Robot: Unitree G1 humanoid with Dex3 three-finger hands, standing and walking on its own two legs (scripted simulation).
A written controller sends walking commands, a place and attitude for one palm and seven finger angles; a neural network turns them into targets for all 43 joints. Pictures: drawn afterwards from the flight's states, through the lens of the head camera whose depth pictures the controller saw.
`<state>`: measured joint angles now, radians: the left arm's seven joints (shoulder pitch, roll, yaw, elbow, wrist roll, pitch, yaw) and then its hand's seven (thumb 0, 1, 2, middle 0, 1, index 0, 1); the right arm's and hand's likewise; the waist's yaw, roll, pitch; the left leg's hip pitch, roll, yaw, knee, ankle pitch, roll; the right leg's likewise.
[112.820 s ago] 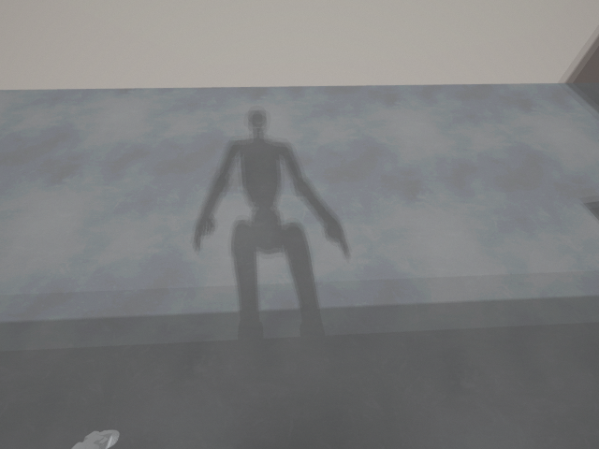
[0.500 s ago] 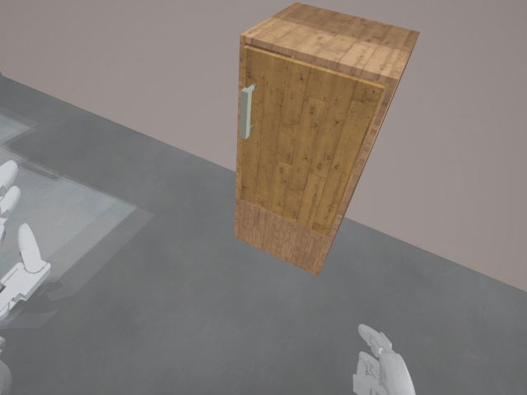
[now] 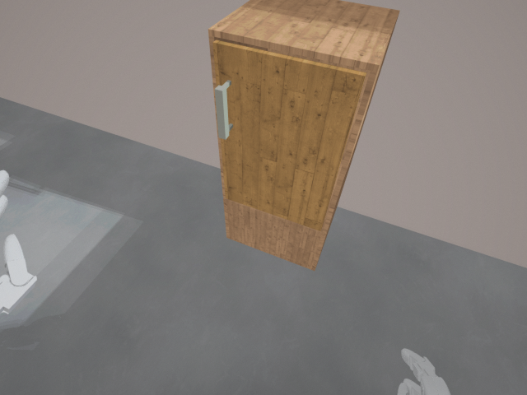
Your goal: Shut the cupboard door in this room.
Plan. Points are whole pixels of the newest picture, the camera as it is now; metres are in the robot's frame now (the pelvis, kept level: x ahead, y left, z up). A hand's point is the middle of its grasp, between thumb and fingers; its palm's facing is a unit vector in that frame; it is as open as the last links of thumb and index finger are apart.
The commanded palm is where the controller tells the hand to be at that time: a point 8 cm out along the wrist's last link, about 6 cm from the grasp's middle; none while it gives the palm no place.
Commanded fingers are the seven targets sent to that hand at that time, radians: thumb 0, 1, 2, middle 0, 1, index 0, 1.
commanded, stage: stop stepping back and stand still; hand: left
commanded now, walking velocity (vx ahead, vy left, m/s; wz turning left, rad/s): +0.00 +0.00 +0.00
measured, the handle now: (225, 110) +0.84 +0.13 -0.03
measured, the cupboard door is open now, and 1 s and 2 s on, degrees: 0 0 0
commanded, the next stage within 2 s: let the arm hang, fingers relaxed in 0.48 s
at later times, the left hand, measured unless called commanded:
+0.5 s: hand (3, 291) +0.19 +0.28 +0.16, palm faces +0.44 -0.79 -0.43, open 7.4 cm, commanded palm +0.13 +0.32 +0.18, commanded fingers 0.00 0.90 0.90 -0.20 -0.30 -0.20 -0.30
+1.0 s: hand out of the picture -0.04 +0.19 -0.17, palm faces +0.03 -0.98 -0.17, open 7.1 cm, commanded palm none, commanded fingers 0.00 0.90 0.90 -0.20 -0.30 -0.20 -0.30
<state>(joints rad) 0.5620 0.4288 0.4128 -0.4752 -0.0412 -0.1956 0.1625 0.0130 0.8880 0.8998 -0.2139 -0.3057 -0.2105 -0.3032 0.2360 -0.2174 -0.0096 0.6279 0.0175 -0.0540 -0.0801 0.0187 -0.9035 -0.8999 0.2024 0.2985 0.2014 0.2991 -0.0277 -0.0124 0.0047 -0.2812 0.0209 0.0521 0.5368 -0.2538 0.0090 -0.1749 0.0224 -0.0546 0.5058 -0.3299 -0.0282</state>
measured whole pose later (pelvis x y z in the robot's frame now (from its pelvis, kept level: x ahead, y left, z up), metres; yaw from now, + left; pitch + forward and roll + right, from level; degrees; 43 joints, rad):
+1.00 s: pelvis -0.02 +0.01 +0.01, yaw +1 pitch -2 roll +0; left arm 0.32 0.21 0.00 1.06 0.01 0.03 0.01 0.00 0.98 0.90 -0.21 -0.30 -0.20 -0.30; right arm 0.29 -0.21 0.02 1.06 -0.02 0.03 -0.01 0.01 -0.90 -0.90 0.20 0.30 0.20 0.30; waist 0.00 -0.04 0.06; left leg -0.25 0.00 0.04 0.44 -0.17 0.02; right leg -0.14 0.01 -0.07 0.43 -0.26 -0.02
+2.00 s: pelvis -0.01 +0.01 +0.01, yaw +0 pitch -2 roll +0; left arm 0.33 0.15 0.01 1.15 0.01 -0.01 0.03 0.00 0.91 0.90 -0.20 -0.30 -0.20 -0.30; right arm 0.29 -0.15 0.00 1.13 -0.01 0.01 -0.03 0.01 -0.90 -0.90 0.20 0.30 0.20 0.30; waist -0.01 0.00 0.05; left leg -0.19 0.00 0.06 0.39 -0.16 0.02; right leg -0.10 0.00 -0.05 0.40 -0.26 -0.02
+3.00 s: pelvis +0.02 -0.01 +0.01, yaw +1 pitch -2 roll +1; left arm 0.27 0.18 0.01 1.15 0.01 -0.02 0.02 0.00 0.91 0.90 -0.20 -0.30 -0.20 -0.30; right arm 0.23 -0.18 0.01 1.14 -0.01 0.00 -0.03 0.01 -0.90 -0.90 0.20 0.30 0.20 0.30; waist 0.00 0.00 0.05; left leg -0.13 0.01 0.04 0.36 -0.19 0.00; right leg -0.03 0.02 -0.06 0.33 -0.28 -0.04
